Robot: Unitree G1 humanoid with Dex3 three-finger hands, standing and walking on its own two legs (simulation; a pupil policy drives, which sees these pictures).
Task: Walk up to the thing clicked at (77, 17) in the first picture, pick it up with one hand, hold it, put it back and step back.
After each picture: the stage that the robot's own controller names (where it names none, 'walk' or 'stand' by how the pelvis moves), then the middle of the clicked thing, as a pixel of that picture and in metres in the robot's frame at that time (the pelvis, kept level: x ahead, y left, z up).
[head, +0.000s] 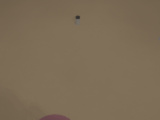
stand; (77, 20) +1.90 +0.11 -0.72
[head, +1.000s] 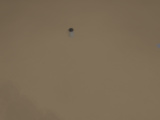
walk; (71, 32) +1.76 +0.31 -0.71
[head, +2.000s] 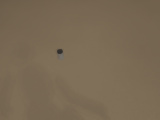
walk; (60, 54) +1.21 +0.37 -0.72
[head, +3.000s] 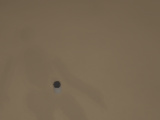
walk; (57, 87) +0.78 +0.27 -0.70
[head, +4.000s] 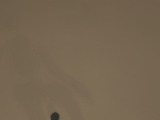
walk; (55, 119) +0.48 +0.18 -0.71
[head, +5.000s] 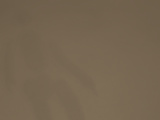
stand; out of the picture +0.34 +0.18 -0.71
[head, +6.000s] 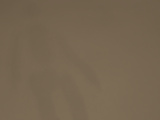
stand; out of the picture +0.33 +0.16 -0.71
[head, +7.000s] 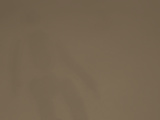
stand; out of the picture +0.36 +0.16 -0.72
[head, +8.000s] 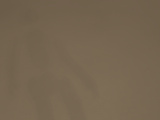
stand; out of the picture +0.34 +0.16 -0.72
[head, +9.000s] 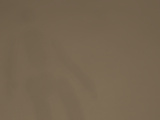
stand; out of the picture +0.34 +0.17 -0.72
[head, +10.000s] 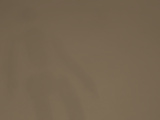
stand; out of the picture +0.33 +0.17 -0.72
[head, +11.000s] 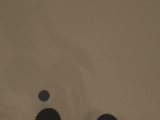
go down; (45, 97) +0.37 +0.20 -0.54
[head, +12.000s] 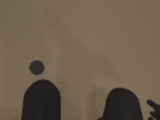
go down; (38, 70) +0.41 +0.24 -0.32
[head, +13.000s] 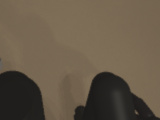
close in; out of the picture +0.37 +0.28 -0.23
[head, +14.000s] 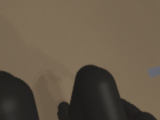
close; out of the picture +0.37 +0.29 -0.21
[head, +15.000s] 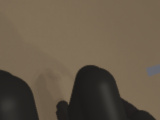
lift; out of the picture +0.36 +0.29 -0.22
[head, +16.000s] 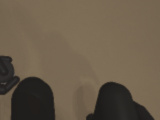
lift; (3, 75) +0.31 +0.28 -0.09
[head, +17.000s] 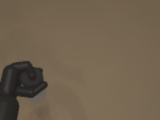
hold; (34, 85) +0.33 +0.17 +0.04
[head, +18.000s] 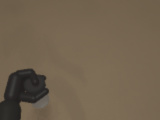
hold; (37, 92) +0.32 +0.17 -0.01
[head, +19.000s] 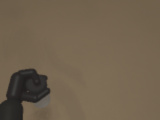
crouch; (39, 92) +0.33 +0.17 -0.01
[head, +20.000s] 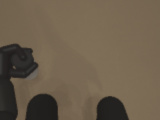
crouch; (26, 65) +0.40 +0.21 -0.09
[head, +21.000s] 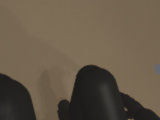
lower; out of the picture +0.37 +0.32 -0.22
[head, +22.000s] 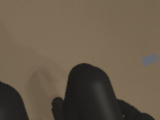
lower; out of the picture +0.40 +0.31 -0.22
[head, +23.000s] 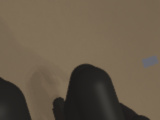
lower; out of the picture +0.40 +0.31 -0.22
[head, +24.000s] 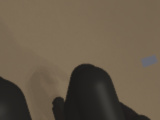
lower; out of the picture +0.39 +0.32 -0.22
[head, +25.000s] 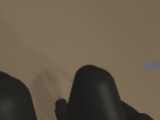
loosen; out of the picture +0.37 +0.30 -0.22
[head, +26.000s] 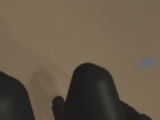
withdraw; out of the picture +0.37 +0.30 -0.22
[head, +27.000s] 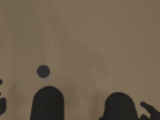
walk; (44, 73) +0.42 +0.23 -0.40
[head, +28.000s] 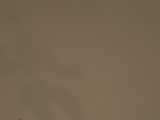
stand; out of the picture +0.35 +0.18 -0.66
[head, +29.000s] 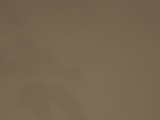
stand; out of the picture +0.36 +0.20 -0.67
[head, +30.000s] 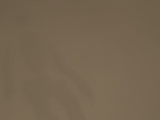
stand; out of the picture +0.37 +0.18 -0.71
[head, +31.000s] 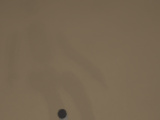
walk; (63, 115) +0.42 +0.19 -0.69
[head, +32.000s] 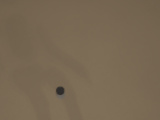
walk; (60, 92) +0.56 +0.15 -0.70
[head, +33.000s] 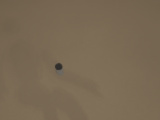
walk; (59, 69) +0.83 +0.29 -0.69
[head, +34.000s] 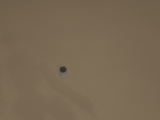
stand; (63, 72) +0.95 +0.21 -0.71
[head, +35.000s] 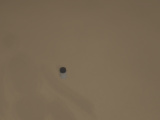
stand; (63, 73) +0.97 +0.22 -0.73
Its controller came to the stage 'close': yes
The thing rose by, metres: 0.70
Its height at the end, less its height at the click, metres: +0.00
